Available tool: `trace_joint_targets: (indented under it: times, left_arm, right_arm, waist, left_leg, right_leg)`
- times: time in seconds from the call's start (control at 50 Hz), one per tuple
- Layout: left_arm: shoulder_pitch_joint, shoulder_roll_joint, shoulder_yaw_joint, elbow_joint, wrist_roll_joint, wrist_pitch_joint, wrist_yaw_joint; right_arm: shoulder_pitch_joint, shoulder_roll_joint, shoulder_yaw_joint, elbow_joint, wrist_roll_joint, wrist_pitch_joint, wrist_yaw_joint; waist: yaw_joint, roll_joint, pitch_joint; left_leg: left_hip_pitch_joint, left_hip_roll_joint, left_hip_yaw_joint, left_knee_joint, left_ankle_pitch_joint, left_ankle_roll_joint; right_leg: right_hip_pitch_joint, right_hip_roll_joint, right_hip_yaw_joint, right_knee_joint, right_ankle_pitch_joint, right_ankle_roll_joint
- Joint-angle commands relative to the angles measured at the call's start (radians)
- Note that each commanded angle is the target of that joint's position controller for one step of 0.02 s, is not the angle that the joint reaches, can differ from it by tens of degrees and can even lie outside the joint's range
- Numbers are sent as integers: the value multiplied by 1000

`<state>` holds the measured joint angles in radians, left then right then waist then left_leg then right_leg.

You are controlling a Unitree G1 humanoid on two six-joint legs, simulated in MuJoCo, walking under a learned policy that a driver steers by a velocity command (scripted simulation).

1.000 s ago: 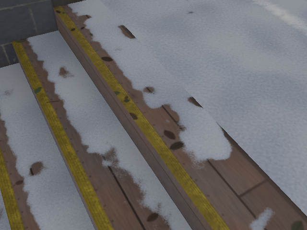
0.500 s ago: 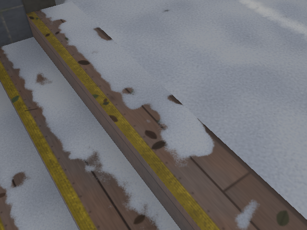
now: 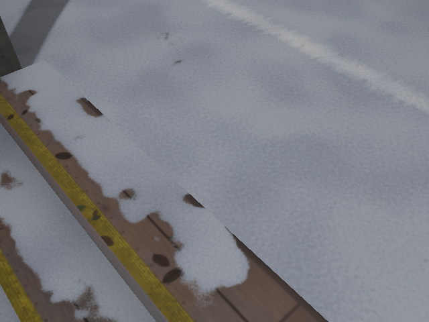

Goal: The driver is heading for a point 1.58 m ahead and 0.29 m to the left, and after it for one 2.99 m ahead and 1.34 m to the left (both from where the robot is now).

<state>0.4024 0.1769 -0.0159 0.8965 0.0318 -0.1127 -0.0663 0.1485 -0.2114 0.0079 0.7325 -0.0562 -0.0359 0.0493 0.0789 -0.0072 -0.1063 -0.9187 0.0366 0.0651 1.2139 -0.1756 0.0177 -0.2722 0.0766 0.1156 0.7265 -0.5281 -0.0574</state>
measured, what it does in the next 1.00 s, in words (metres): climbs, turning left: left foot, then right foot 0.17 m higher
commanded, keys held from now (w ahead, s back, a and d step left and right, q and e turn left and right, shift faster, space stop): w+q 0.52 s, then w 0.22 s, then no key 0.14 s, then e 0.12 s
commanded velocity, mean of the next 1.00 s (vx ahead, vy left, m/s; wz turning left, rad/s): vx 0.43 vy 0.00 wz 0.26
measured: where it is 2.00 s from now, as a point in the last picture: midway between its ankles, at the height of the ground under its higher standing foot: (197, 255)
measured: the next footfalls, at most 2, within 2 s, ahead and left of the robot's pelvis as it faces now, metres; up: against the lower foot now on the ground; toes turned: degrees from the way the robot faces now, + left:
left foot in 0.16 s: +0.20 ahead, +0.11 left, +0.00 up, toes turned +5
right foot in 0.58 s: +0.52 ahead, +0.00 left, +0.17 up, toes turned +13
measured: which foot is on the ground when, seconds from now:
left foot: up 0.00-0.14, down 0.16-0.62, up 0.64-0.94, down 0.96-1.00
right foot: down 0.00-0.18, up 0.20-0.56, down 0.58-0.96, up 0.98-1.00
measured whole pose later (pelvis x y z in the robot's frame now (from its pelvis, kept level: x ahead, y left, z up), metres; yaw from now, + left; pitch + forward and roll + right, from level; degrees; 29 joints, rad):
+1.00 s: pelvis +0.58 +0.17 +0.16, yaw +18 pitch +3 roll -2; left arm 0.36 0.20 0.02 0.94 0.02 -0.13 -0.04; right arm 0.03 -0.20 0.01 0.69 -0.04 -0.12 0.05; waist 0.07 0.01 -0.07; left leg -0.60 0.02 0.06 0.72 -0.17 0.12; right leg -0.30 0.00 0.00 1.02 -0.57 0.03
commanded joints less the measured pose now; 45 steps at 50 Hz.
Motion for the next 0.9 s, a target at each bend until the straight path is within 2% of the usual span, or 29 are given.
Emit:
trace_joint_targets:
  times: [0.02, 0.04, 0.06, 0.08, 0.14, 0.16, 0.18, 0.2, 0.22, 0.24, 0.28, 0.32, 0.34, 0.36, 0.4, 0.42, 0.48, 0.54, 0.58, 0.6, 0.62, 0.64, 0.66, 0.68, 0.72, 0.76, 0.84, 0.88, 0.9]
  left_arm:
    - [13, 253, 90, -75, -7, 25, 118]
    - [-5, 237, 92, -92, -3, 27, 124]
    - [-97, 215, 67, -82, 60, -12, 27]
    - [-207, 214, 82, -126, 61, -26, 7]
    - [-86, 222, 94, -94, 56, -5, -20]
    - [-13, 164, 88, -72, 84, 22, -31]
    - [108, 42, 66, -80, 91, 43, -51]
    - [52, 79, 68, -125, 74, 44, -76]
    - [-117, 108, 72, -168, 26, 35, -65]
    - [-229, 108, 58, -190, 19, 15, -43]
    - [-232, 21, 0, -242, 51, 20, -16]
    - [-231, -45, -46, -274, 39, 52, -36]
    - [-230, -4, -38, -290, 31, 61, -40]
    - [-241, 28, -33, -312, 22, 62, -40]
    - [-415, 60, -28, -382, -18, 74, -35]
    - [-468, 35, -34, -382, -17, 78, -24]
    - [-547, 30, -54, -381, 22, 92, 11]
    - [-544, 31, -49, -383, 17, 100, 4]
    - [-398, 95, -24, -364, -1, 73, -3]
    - [-20, 100, 17, -245, -4, 55, 64]
    - [177, 203, 14, -181, 5, 50, 36]
    - [306, 236, 28, -129, 52, 59, 18]
    - [199, 234, 31, -134, 32, 40, 15]
    - [49, 164, 26, -106, 12, 36, 1]
    - [-84, -51, -19, -24, 15, 27, 18]
    - [-236, -101, -29, -20, -2, 4, 49]
    - [-399, 100, 20, -80, 10, -55, 69]
    - [-262, 162, 37, -35, -4, -48, 48]
    - [-192, 178, 45, 0, -6, -38, 30]
  right_arm:
    - [-184, 16, -1, -149, 64, -17, 12]
    - [-123, -5, -9, -140, 73, -14, 8]
    - [-165, -50, -13, -157, -14, -2, 27]
    - [-84, -105, -42, -145, -11, 11, 30]
    - [108, -147, -85, -81, 25, -15, -1]
    - [300, -126, -89, -14, 9, -24, -22]
    - [467, -177, -102, 36, 11, -22, -32]
    - [624, -236, -98, 106, 15, -29, -14]
    - [529, -254, -116, 136, -25, -40, -6]
    - [468, -155, -86, 163, -37, -36, 5]
    - [446, 20, -8, 264, -29, -30, 21]
    - [390, 42, 20, 324, -62, -25, 18]
    - [247, 1, 19, 300, -91, -46, 31]
    - [104, -61, 11, 243, -83, -76, 34]
    - [186, -101, 10, 227, -41, -113, 13]
    - [316, -70, 25, 262, -29, -114, 8]
    - [460, -108, 15, 234, 13, -102, 30]
    - [403, -188, -15, 179, 38, -102, 63]
    - [315, -272, -67, 132, 17, -104, 68]
    - [382, -195, -84, 186, 90, -97, -46]
    - [270, -123, -40, 73, -56, -98, 37]
    - [143, -124, -72, 92, -10, -78, 66]
    - [114, -90, -63, 61, 30, -72, 75]
    - [95, -58, -49, 63, 29, -75, 53]
    - [32, -28, -21, -1, -11, -63, 18]
    - [55, 25, 4, -14, -15, -39, 6]
    - [-26, -71, -14, -70, -6, -74, 38]
    - [-106, -66, -9, -101, 15, -75, 53]
    - [-79, -63, -12, -86, 46, -78, 58]
  waist:
    - [-16, -44, 198]
    - [-37, -110, 156]
    - [-45, -300, 67]
    - [-90, -195, 55]
    - [-124, -45, -25]
    - [-160, -4, -83]
    - [-125, 219, -219]
    - [-191, 323, -195]
    - [-209, 124, 56]
    - [-204, 3, 117]
    - [-87, 19, 63]
    - [2, 55, 109]
    - [57, -67, 146]
    - [74, -69, 183]
    - [-20, 33, 168]
    - [-64, 62, 176]
    - [-148, 112, 115]
    - [-97, 203, 50]
    - [-26, 205, -49]
    - [120, 14, -287]
    - [154, -285, -406]
    - [218, -401, -220]
    - [143, -190, -21]
    - [66, -61, 108]
    - [-52, 66, 50]
    - [-126, -6, 92]
    - [-158, 22, 24]
    - [-111, -58, 57]
    - [-127, -42, 89]
  left_leg:
    - [214, 0, 64, -397, -128, 9]
    - [292, -17, 74, -462, -87, 27]
    - [246, -21, 53, -355, 78, 32]
    - [268, -6, -2, -448, 95, 69]
    - [592, -121, 87, -717, 150, 92]
    - [877, -99, 10, -673, 203, 123]
    - [1203, 25, -236, -626, 477, 298]
    - [1351, 198, -751, -870, 273, 456]
    - [1267, 252, -785, -883, -31, 368]
    - [1143, 251, -722, -859, -124, 321]
    - [943, 231, -617, -828, -193, 289]
    - [685, 192, -558, -843, -298, 251]
    - [473, 132, -434, -888, -374, 206]
    - [232, 37, -309, -940, -381, 184]
    - [96, -33, -283, -1010, -278, 202]
    - [143, -27, -322, -1015, -209, 195]
    - [539, 73, -440, -956, 272, 266]
    - [789, 189, -418, -979, 1107, 316]
    - [983, 201, -309, -801, 1729, 272]
    - [717, 122, -191, -369, 1742, 147]
    - [280, -34, -309, -40, 938, 87]
    - [21, -240, -329, 421, 4, 20]
    - [-77, -163, -339, 619, 123, 72]
    - [-135, -120, -306, 635, 129, 105]
    - [-97, -49, -254, 563, 11, 151]
    - [-69, -10, -239, 430, -97, 144]
    - [469, -4, 14, -131, 1, 32]
    - [590, -38, 75, -300, -36, -49]
    - [622, -60, 84, -470, 47, -53]
  right_leg:
    - [-30, -232, 224, -429, 607, -132]
    - [51, -249, 181, -428, 772, -109]
    - [200, -336, 202, -449, 875, -174]
    - [296, -313, 143, -380, 962, -140]
    - [346, -226, -55, -45, 1343, -81]
    - [144, -169, -62, 198, 1147, -61]
    - [-170, 3, -96, 601, 494, -15]
    - [-579, 149, 12, 1067, 41, 39]
    - [-983, 93, 88, 1377, 141, -1]
    - [-1151, 48, 83, 1560, 202, -64]
    - [-1264, -38, 46, 1820, 237, -172]
    - [-1340, -48, 41, 2046, 230, -229]
    - [-1188, -80, -24, 1824, 339, -199]
    - [-1001, -113, -88, 1585, 436, -154]
    - [-809, -179, -157, 1351, 509, -16]
    - [-814, -179, -195, 1331, 497, 18]
    - [-871, -135, -242, 946, 202, 46]
    - [-632, -41, -347, 621, 5, 27]
    - [-479, -1, -289, 504, 144, -14]
    - [73, -133, -5, 593, 211, -156]
    - [340, -257, 462, 169, 318, -325]
    - [263, -373, 859, -154, 105, -430]
    - [28, -388, 830, -169, -217, -350]
    - [-108, -390, 663, -118, -193, -334]
    - [-196, -375, 422, -132, 64, -270]
    - [-284, -295, 223, -213, 124, -192]
    - [-528, -92, -237, -268, 222, -74]
    - [-461, -127, -212, -280, 186, -57]
    - [-374, -176, -162, -229, 362, -70]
